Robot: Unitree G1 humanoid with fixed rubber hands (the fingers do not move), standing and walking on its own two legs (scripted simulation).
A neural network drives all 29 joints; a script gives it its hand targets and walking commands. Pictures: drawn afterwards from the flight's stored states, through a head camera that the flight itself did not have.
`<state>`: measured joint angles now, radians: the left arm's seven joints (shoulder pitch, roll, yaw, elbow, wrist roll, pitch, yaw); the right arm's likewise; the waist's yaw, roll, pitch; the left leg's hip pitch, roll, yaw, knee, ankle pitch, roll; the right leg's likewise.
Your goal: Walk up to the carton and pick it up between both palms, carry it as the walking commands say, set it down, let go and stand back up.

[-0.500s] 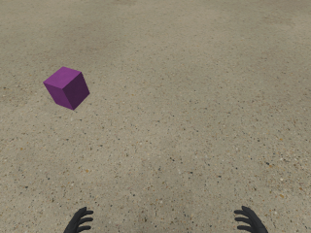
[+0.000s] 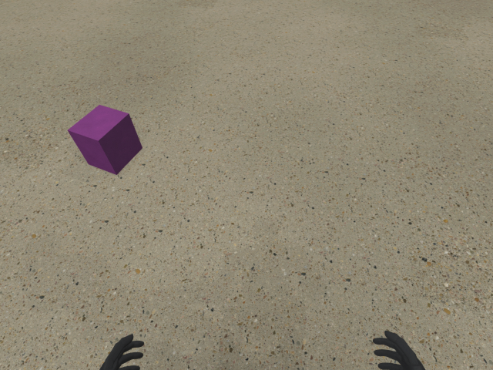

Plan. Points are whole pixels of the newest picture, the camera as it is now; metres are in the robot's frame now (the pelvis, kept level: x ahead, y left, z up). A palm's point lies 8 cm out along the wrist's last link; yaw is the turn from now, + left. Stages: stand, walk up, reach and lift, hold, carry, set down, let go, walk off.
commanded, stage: stand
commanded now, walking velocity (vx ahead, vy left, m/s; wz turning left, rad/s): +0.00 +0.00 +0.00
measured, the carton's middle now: (108, 139) +1.32 +0.76 -0.62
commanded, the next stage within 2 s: walk up in 1.12 s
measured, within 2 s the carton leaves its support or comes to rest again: neither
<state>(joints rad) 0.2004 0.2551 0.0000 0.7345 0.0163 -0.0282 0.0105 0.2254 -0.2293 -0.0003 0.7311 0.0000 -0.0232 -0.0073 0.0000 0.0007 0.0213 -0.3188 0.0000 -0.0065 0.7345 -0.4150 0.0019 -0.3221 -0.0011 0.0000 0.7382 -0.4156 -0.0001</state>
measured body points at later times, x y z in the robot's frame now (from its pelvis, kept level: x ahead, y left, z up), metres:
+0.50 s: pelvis -0.01 +0.00 +0.00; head +0.00 +0.00 +0.45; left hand +0.12 +0.26 -0.12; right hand +0.11 -0.25 -0.12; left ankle -0.02 +0.12 -0.71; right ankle -0.01 -0.12 -0.71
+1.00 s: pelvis -0.02 +0.01 +0.00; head -0.02 +0.01 +0.45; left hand +0.09 +0.27 -0.12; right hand +0.08 -0.25 -0.12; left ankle -0.02 +0.12 -0.71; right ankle -0.01 -0.12 -0.71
